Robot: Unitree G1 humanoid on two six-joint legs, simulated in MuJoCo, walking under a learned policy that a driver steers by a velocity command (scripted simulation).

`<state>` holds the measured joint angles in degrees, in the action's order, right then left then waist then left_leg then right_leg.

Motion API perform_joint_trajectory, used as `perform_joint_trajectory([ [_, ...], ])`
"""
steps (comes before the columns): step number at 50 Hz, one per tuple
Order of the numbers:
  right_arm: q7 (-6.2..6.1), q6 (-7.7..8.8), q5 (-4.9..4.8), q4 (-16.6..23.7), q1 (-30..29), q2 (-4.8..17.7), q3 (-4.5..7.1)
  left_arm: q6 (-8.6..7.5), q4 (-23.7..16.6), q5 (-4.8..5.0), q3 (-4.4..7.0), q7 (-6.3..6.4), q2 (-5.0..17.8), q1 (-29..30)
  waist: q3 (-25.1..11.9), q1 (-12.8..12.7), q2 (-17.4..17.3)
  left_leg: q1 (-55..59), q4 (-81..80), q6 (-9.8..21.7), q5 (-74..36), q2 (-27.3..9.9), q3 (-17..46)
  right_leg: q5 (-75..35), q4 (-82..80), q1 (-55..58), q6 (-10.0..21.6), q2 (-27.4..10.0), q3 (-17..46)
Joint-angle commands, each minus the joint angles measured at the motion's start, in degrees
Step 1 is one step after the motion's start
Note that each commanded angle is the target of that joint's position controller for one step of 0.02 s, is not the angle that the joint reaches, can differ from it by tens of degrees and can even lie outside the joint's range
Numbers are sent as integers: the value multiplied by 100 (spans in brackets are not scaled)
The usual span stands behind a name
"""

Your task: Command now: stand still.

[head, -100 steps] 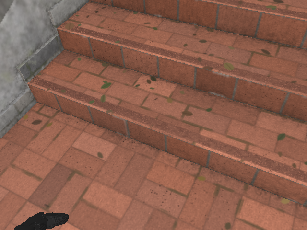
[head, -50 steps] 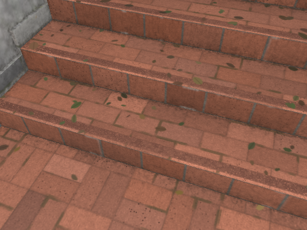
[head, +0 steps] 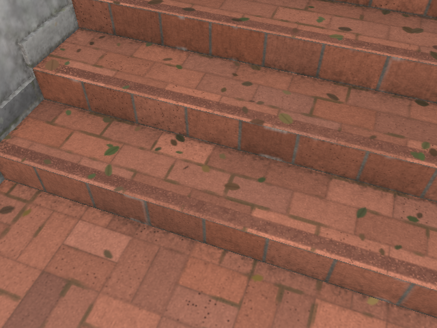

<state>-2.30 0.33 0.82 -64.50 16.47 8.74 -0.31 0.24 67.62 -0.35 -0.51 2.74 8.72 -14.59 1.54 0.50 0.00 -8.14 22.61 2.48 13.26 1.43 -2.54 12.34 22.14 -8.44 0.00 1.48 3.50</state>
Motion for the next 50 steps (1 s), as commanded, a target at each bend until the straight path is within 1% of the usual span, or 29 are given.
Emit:
perform_joint_trajectory([
  [1, -16, 29, 0, 38, 358, 443, 65, -21, -33, 0, 50, 18, 426, -330, 235, -1, -17, -79, -480, 94, -480, -662, 661, -745, -300, -252, 188, -492, 393],
  [22, -26, 57, -7, -57, 536, 311, 63, -26, 20, 1, 22, 39, 289, -563, 289, -3, -13, -36, -501, 122, -632, -658, 685, -741, -239, -279, 130, -517, 341],
  [50, -26, 89, -14, -55, 674, 237, 69, -30, 18, 4, 12, 49, 193, -746, 329, -5, -6, 55, -499, 156, -915, -663, 699, -746, -172, -281, 67, -551, 282],
])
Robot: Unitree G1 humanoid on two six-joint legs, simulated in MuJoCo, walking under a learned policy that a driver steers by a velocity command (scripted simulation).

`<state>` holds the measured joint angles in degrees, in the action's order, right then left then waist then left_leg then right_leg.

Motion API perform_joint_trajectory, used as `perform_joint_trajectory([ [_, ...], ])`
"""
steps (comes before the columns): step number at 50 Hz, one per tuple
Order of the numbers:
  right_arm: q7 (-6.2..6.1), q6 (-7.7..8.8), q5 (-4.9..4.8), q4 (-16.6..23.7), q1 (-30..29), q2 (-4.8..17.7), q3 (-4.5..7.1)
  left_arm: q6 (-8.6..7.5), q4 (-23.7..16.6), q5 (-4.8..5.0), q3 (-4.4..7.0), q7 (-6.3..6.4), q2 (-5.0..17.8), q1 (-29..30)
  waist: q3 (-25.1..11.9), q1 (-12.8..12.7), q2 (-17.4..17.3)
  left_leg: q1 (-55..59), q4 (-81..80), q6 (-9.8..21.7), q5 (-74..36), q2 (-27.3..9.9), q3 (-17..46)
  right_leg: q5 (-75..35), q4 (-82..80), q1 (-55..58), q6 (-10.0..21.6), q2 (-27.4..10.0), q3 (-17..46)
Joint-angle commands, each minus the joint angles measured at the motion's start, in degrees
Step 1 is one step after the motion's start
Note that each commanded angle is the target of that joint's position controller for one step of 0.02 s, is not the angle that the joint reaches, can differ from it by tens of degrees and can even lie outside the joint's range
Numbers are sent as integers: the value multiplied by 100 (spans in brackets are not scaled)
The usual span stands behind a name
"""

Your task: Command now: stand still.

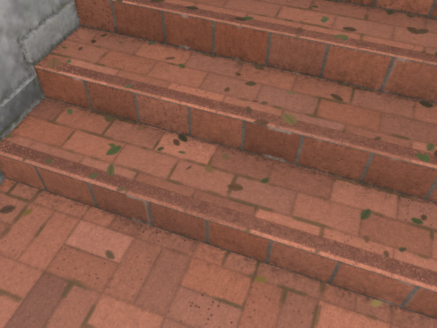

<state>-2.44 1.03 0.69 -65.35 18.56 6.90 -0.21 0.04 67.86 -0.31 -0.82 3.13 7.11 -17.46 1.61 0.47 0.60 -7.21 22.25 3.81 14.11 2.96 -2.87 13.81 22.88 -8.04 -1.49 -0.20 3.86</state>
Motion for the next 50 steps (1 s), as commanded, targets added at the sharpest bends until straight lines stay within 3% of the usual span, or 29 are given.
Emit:
perform_joint_trajectory([
  [1, -12, 20, -2, 30, 468, 419, 59, -11, -7, 0, 43, 11, 351, -464, 324, -1, -66, -36, -461, 24, -1006, -816, 733, -893, -245, -320, 215, -384, 244],
  [16, -11, 31, -7, 43, 513, 400, 62, -13, -19, -1, 44, 10, 322, -527, 345, -1, -59, -18, -462, 33, -1055, -814, 731, -888, -233, -318, 197, -398, 222],
  [17, -5, 20, -5, 27, 605, 422, 71, -8, -7, -21, 30, 6, 271, -579, 136, 47, -142, 81, -658, 85, 102, -765, 807, -268, -183, -305, 230, -261, 117],
  [18, 4, -32, -33, 18, 757, 747, 202, 6, -103, -57, 83, -15, 362, -488, 179, 150, -464, 184, -783, 302, 1887, -763, 1083, 969, 439, -707, 326, 113, -239],
  [19, 29, -85, -27, -40, 1147, 1037, 319, 23, -311, -152, 135, -83, 486, -159, 404, 368, -828, 281, -1243, 631, 3581, -1234, 1847, 1774, 1209, -1553, 384, 319, -510],
  [20, 61, -113, -11, -107, 1424, 1151, 399, 11, -644, -253, 132, -169, 441, 356, 912, 558, -1141, 100, -1776, 1000, 4459, -1929, 2681, 1767, 1977, -2289, 405, 136, -766],
  [21, 84, -77, 34, -66, 1359, 966, 381, -39, -974, -269, 143, -232, 449, 943, 1367, 599, -949, -156, -2049, 1216, 4043, -2318, 3132, 1415, 2693, -2880, 397, -208, -605],
  [22, 101, -3, 64, 21, 1146, 874, 370, -117, -1098, -243, 168, -293, 429, 1064, 1318, 415, -555, -105, -2065, 1198, 3405, -2329, 3051, 1036, 2975, -3132, 390, -356, -452],
  [23, 109, 82, 74, 120, 936, 909, 392, -211, -1072, -227, 205, -360, 414, 836, 1013, 226, -358, 78, -1993, 1114, 2888, -2223, 2817, 735, 3040, -3125, 386, -438, -369],
  [25, 102, 240, 28, 298, 627, 985, 425, -333, -1026, -168, 297, -457, 503, 504, 478, -14, -307, 142, -1912, 902, 2069, -1890, 2140, 368, 2791, -2655, 375, -409, -472],
  [26, 98, 297, 0, 369, 504, 995, 433, -339, -1083, -135, 329, -478, 506, 530, 400, -77, -435, -12, -1917, 811, 1877, -1731, 1845, 255, 2530, -2390, 368, -353, -550],
  [29, 105, 375, -39, 477, 376, 1080, 468, -290, -1355, -99, 377, -490, 495, 811, 532, -98, -850, -628, -1850, 758, 1856, -1575, 1364, 228, 1468, -1592, 388, -262, -758],
  [31, 148, 394, -37, 523, 362, 1167, 509, -291, -1432, -73, 414, -476, 539, 764, 622, -118, -748, -900, -1643, 866, 1948, -1638, 1278, 260, 956, -1040, 427, -172, -1033],
  [32, 169, 401, -55, 570, 264, 1201, 529, -319, -1390, -67, 435, -467, 536, 513, 616, -255, -576, -1193, -1399, 892, 2051, -1623, 1191, 67, 693, -520, 461, -100, -1194],
  [33, 189, 410, -13, 556, 336, 1212, 535, -376, -1193, -97, 487, -435, 591, -55, 467, -435, -305, -1498, -853, 880, 1869, -1447, 1009, 280, 417, 254, 504, 90, -1284],
  [34, 223, 455, 75, 539, 405, 1024, 468, -486, -874, -126, 595, -370, 786, -984, 93, -773, 227, -1895, 488, 760, 879, -1044, 569, 509, 97, 1411, 555, -31, -911],
  [35, 270, 503, 40, 778, 294, 473, 311, -578, -707, -284, 721, -283, 1373, -1939, -346, -1020, 1647, -2819, 2829, 398, 832, -352, -255, 2344, -1143, 2202, 898, -1732, 1632],
  [36, 322, 529, 107, 874, 379, 570, 354, -524, -547, -253, 725, -275, 1490, -2090, -92, -707, 1766, -3792, 4165, 416, 1482, 40, 79, 2911, -1823, 1974, 1350, -2331, 3570],
  [37, 358, 505, 166, 901, 178, 733, 372, -508, -750, -214, 636, -279, 1230, -1288, 409, -304, 751, -3951, 4715, 451, 947, -535, 407, 2277, -1540, 1348, 1387, -2243, 2819],
  [38, 406, 511, 113, 883, -3, 750, 366, -559, -958, -162, 544, -333, 940, -701, 478, -144, 163, -3634, 4590, 378, 357, -729, 483, 980, -1428, 831, 1293, -1947, 2016],
  [39, 409, 488, 67, 836, 0, 681, 357, -603, -1024, -135, 497, -352, 859, -456, 455, 22, 40, -3252, 4323, 263, 103, -838, 450, -274, -1417, 533, 1155, -1681, 1287],
  [41, 400, 352, 148, 753, 105, 652, 362, -679, -950, -99, 385, -305, 638, -500, 258, 165, 184, -2788, 4115, 33, 17, -790, 216, -2889, -1178, 429, 1021, -1332, 314],
  [43, 378, 267, 138, 788, -4, 570, 349, -711, -779, -77, 340, -267, 632, -825, 131, 210, 305, -2747, 3894, -75, -114, -620, 37, -4603, -895, 559, 1001, -1191, -154],
  [47, 305, 249, 56, 1047, -925, 397, 216, -672, -706, -63, 248, -199, 617, -825, 235, 77, 552, -2225, 2101, -124, -667, -370, -314, -5097, -838, 362, 916, -847, -735],
  [50, 221, 255, 27, 969, -868, 488, 188, -651, -556, -67, 246, -163, 665, -1016, 52, 21, 722, -1565, 1411, 33, -957, -218, -354, -5137, -480, 540, 928, -954, -693],
])
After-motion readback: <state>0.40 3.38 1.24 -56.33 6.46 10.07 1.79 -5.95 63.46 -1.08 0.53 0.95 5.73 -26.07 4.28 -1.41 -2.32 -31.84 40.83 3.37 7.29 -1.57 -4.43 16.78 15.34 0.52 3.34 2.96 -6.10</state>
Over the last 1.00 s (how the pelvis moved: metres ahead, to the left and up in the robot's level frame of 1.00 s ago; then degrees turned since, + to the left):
0.01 0.02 0.00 0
